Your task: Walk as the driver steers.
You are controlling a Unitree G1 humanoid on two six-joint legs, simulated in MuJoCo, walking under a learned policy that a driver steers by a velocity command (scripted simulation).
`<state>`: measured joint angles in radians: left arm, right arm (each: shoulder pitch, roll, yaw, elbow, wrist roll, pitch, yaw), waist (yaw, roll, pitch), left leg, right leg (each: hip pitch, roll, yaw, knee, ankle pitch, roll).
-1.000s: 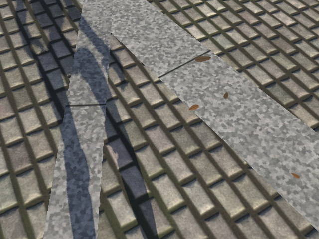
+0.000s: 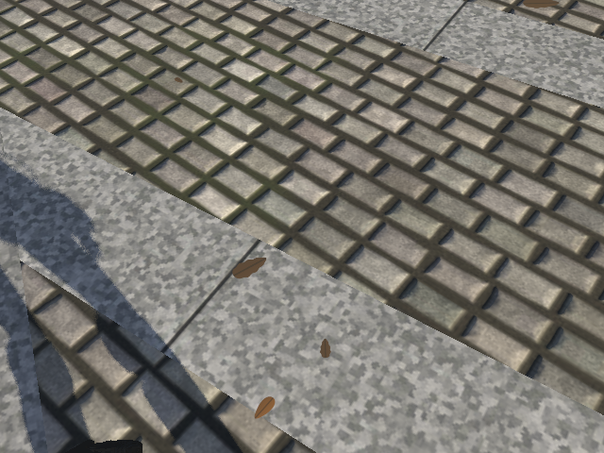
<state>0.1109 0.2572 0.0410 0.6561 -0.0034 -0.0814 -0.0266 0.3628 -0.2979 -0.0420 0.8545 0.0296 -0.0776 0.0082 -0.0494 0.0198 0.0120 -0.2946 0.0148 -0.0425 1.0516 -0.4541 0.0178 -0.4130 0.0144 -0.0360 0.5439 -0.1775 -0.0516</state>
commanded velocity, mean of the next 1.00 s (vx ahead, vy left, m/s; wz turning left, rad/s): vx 0.14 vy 0.00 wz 0.48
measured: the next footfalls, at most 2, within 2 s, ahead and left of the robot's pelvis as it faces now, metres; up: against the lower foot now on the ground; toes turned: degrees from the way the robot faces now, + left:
left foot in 0.40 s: +0.30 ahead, +0.13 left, +0.00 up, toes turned +12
right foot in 0.84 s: +0.34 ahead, -0.09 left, +0.00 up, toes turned +31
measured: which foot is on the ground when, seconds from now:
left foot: up 0.00-0.38, down 0.40-0.84, up 0.86-1.00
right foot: down 0.00-0.42, up 0.44-0.82, down 0.84-1.00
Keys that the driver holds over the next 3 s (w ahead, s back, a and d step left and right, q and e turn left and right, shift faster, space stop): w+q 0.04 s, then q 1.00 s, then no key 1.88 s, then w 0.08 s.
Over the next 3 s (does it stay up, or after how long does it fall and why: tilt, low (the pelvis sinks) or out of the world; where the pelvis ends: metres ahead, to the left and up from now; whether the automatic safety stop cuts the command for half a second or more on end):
stays up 0.23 -0.01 0.01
